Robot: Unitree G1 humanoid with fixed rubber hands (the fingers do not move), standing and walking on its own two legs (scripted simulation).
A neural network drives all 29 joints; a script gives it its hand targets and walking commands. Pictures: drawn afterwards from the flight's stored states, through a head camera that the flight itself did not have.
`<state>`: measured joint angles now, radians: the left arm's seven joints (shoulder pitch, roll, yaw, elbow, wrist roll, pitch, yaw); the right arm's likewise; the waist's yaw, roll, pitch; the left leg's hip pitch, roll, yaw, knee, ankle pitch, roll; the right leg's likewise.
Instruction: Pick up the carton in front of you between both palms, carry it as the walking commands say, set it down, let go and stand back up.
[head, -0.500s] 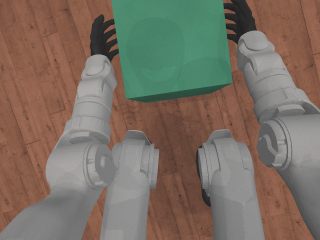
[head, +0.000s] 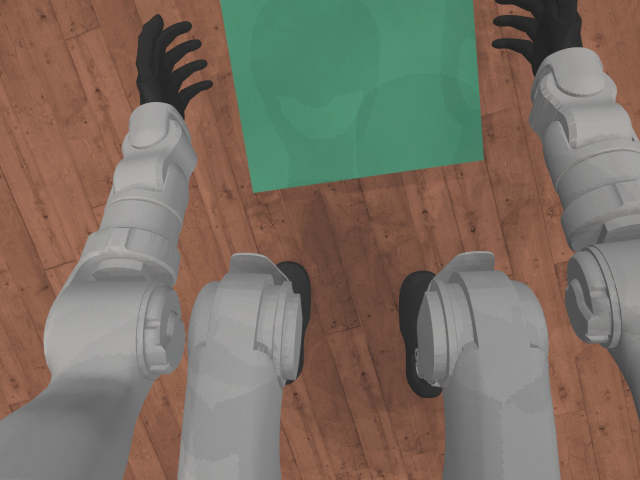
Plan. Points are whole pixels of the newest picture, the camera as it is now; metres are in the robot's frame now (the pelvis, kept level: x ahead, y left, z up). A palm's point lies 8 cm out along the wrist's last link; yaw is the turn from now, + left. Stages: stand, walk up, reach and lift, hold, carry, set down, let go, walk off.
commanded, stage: set down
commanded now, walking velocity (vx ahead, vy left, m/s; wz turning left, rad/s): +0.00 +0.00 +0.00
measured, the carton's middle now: (352, 90) +0.50 +0.00 -0.24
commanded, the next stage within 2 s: let go in 1.04 s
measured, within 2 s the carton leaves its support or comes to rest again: neither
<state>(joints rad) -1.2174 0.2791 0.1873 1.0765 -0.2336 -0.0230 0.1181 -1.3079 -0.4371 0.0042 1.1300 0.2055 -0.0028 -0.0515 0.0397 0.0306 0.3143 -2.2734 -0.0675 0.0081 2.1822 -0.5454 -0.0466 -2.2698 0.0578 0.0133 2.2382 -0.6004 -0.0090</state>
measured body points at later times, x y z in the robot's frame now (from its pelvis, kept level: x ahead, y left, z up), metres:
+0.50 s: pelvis +0.01 +0.00 +0.10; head +0.32 -0.01 +0.42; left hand +0.50 +0.19 -0.02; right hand +0.54 -0.20 -0.02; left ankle +0.12 +0.12 -0.33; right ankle +0.10 -0.11 -0.33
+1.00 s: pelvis +0.04 +0.00 +0.24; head +0.32 -0.02 +0.58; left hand +0.50 +0.19 +0.13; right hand +0.54 -0.21 +0.13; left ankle +0.12 +0.12 -0.33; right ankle +0.10 -0.11 -0.33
